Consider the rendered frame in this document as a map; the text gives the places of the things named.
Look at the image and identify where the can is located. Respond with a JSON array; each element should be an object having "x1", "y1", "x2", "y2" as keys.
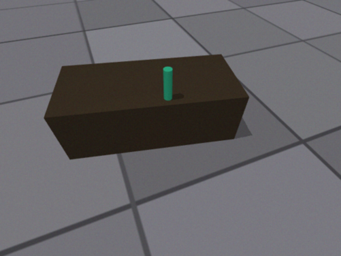
[{"x1": 163, "y1": 67, "x2": 173, "y2": 101}]

